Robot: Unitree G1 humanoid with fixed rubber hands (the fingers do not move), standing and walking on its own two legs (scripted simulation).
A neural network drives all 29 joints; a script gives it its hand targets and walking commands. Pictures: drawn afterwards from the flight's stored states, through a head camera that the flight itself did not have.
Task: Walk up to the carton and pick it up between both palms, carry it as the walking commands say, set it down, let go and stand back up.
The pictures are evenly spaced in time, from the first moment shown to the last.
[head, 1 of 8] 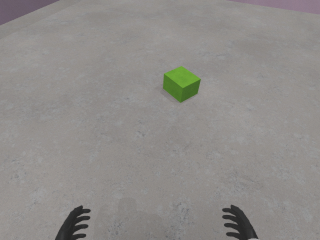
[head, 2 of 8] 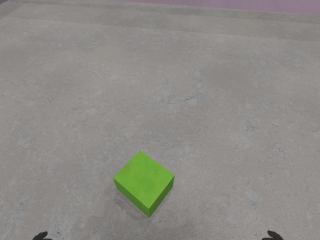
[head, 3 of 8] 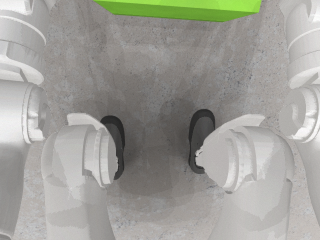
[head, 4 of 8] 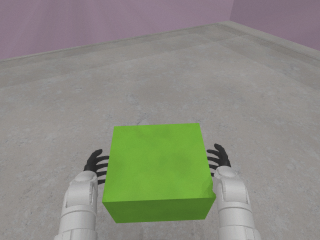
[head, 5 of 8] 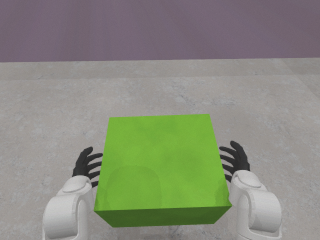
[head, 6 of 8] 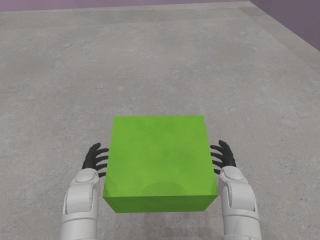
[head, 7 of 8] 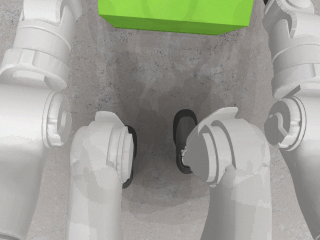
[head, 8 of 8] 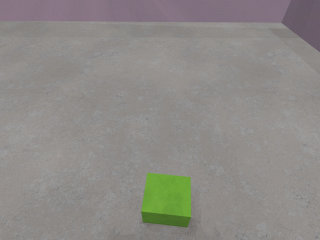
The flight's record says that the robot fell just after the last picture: no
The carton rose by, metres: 0.72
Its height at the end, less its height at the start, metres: +0.00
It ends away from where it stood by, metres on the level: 0.73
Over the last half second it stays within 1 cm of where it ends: yes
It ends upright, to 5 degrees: yes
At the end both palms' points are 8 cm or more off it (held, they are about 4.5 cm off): yes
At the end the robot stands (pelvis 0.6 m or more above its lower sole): yes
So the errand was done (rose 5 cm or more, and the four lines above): yes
